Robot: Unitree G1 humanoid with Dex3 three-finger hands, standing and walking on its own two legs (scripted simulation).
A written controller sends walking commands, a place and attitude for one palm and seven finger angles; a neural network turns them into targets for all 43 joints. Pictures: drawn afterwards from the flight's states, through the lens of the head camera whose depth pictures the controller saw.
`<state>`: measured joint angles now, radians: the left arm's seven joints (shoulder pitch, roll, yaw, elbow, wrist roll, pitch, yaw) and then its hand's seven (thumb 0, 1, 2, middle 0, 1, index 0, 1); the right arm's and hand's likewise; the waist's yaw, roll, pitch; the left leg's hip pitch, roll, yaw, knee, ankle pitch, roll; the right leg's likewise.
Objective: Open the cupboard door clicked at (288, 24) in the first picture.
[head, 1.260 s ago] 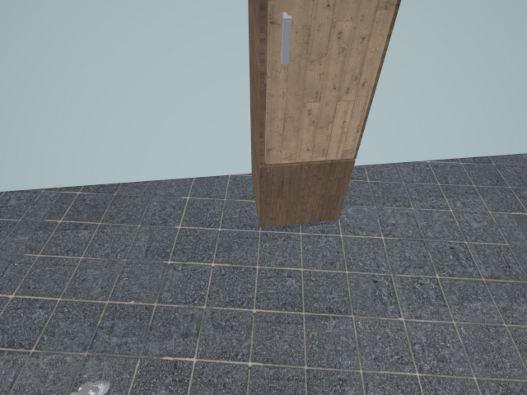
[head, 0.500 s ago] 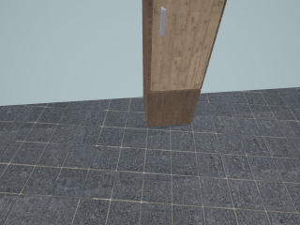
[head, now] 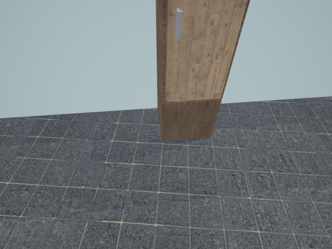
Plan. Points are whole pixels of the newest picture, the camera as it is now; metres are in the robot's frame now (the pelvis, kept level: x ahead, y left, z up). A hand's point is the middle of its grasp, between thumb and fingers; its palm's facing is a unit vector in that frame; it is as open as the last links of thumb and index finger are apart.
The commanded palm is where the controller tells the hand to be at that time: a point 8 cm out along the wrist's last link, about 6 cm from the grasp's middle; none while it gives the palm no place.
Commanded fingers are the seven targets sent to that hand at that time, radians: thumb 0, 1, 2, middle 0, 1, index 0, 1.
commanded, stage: look at it before walking up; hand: left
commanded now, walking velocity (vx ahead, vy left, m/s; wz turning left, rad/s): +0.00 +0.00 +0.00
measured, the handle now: (178, 24) +1.00 +0.01 +0.13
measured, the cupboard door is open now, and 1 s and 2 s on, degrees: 0 0 0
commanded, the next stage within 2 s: walk to a spot facing it in 0.18 s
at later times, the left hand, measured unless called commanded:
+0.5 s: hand out of the picture +0.07 +0.23 -0.17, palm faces -0.07 -0.95 -0.31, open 7.4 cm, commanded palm none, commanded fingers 0.00 0.90 0.90 -0.20 -0.30 -0.20 -0.30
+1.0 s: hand out of the picture +0.06 +0.15 -0.16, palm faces -0.26 -0.93 -0.25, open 7.4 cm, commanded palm none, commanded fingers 0.00 0.90 0.90 -0.20 -0.30 -0.20 -0.30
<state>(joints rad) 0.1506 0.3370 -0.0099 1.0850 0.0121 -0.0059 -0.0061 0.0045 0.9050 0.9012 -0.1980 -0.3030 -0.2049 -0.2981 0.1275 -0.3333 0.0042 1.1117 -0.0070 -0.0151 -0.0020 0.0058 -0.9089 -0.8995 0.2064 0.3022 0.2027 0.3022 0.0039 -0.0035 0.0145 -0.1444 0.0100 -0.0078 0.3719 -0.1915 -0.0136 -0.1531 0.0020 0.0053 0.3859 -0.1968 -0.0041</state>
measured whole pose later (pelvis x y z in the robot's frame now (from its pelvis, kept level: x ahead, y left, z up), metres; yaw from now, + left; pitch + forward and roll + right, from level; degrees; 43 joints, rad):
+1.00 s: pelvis -0.03 -0.03 -0.01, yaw -20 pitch +1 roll +2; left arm 0.29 0.19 0.05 0.93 0.02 0.03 -0.01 0.00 0.90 0.90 -0.20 -0.30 -0.21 -0.30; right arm 0.13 -0.24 -0.06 0.95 -0.01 0.05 -0.02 0.01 -0.91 -0.90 0.20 0.30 0.20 0.30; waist 0.04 0.00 0.05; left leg -0.47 0.04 -0.02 1.05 -0.34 -0.07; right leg -0.32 0.10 0.10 0.46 -0.15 -0.08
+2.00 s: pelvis +0.09 -0.16 -0.01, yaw -54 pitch -1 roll -1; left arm 0.16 0.19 0.06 0.96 0.01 -0.04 0.00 -0.01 0.93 0.90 -0.20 -0.30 -0.20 -0.30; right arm 0.33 -0.16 -0.05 1.01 -0.02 -0.02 -0.02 0.01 -0.91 -0.90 0.20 0.30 0.20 0.30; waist -0.05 -0.01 0.07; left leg -0.52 0.18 0.06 1.23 -0.34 -0.04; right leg -0.28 0.05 -0.10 0.53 -0.25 -0.08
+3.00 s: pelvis +0.28 -0.35 -0.02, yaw -51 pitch -2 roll +0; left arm 0.15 0.16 0.06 0.95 0.03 0.00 0.03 -0.01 0.92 0.90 -0.20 -0.30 -0.21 -0.30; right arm 0.26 -0.17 -0.08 1.01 -0.02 0.06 0.01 0.01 -0.92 -0.90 0.20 0.30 0.20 0.30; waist -0.03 0.01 0.03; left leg -0.45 0.10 0.11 0.94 -0.43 -0.06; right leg -0.22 -0.16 -0.28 0.58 -0.30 0.02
